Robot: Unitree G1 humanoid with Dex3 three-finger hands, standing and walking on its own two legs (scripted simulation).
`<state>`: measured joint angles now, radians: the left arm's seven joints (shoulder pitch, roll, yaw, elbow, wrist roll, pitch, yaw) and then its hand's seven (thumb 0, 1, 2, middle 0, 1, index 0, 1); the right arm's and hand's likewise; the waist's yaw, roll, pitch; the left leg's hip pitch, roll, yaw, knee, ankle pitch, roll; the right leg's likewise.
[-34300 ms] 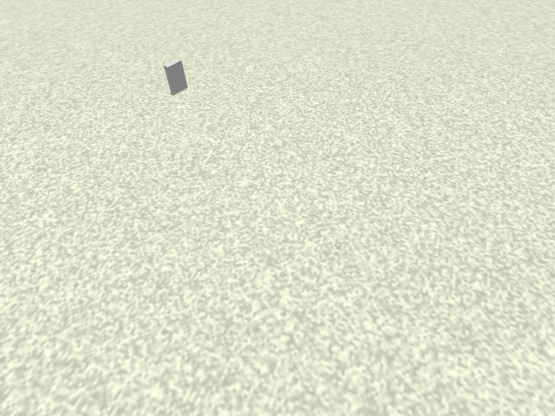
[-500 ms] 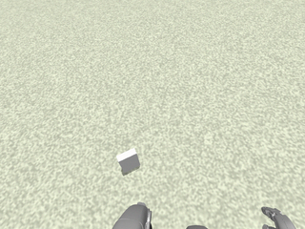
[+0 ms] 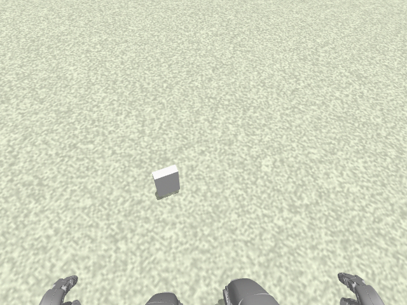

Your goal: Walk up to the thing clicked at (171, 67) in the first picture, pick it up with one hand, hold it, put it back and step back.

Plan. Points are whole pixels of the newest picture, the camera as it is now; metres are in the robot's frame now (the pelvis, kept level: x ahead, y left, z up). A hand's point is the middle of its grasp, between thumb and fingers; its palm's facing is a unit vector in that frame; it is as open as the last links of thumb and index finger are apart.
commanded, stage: step back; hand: left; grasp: from the side
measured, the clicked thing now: (166, 181) +0.68 +0.18 -0.67
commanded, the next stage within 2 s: none
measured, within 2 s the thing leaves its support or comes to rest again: neither
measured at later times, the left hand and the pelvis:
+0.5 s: hand out of the picture -0.04 +0.26 -0.15, palm faces +0.03 -0.90 -0.44, open 7.4 cm; pelvis -0.17 -0.02 -0.02, yaw +3 degrees
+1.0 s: hand out of the picture -0.29 +0.23 -0.14, palm faces -0.03 -0.90 -0.43, open 7.4 cm; pelvis -0.34 -0.05 +0.00, yaw -3 degrees
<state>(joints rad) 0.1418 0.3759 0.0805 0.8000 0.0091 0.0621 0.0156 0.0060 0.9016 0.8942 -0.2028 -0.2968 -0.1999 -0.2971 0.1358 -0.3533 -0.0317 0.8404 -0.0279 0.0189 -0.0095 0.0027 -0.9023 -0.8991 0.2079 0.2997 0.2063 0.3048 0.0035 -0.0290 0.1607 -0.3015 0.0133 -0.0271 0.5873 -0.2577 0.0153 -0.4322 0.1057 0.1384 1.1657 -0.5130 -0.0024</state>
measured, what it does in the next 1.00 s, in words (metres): walks backwards: right foot, then left foot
